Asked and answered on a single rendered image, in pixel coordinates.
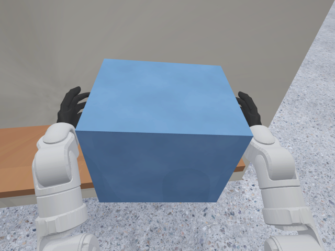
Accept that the table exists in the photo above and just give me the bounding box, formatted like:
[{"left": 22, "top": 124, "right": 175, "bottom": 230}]
[{"left": 0, "top": 125, "right": 245, "bottom": 198}]

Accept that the robot left forearm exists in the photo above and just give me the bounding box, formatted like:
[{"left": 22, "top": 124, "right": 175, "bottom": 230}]
[{"left": 32, "top": 122, "right": 88, "bottom": 251}]

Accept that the robot right forearm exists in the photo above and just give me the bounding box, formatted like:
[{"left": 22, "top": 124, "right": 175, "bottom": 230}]
[{"left": 244, "top": 125, "right": 325, "bottom": 251}]

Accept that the robot right hand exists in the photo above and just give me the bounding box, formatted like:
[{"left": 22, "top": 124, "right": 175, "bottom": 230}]
[{"left": 236, "top": 92, "right": 262, "bottom": 127}]

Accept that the carton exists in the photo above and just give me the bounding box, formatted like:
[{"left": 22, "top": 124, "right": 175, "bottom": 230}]
[{"left": 75, "top": 59, "right": 253, "bottom": 202}]

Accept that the robot right upper arm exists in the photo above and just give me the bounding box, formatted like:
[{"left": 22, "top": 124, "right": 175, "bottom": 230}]
[{"left": 264, "top": 234, "right": 322, "bottom": 251}]

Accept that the robot left hand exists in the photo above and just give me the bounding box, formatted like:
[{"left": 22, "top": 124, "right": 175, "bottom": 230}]
[{"left": 57, "top": 86, "right": 90, "bottom": 129}]

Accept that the robot left upper arm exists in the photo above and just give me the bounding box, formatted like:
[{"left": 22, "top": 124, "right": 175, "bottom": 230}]
[{"left": 43, "top": 233, "right": 100, "bottom": 251}]

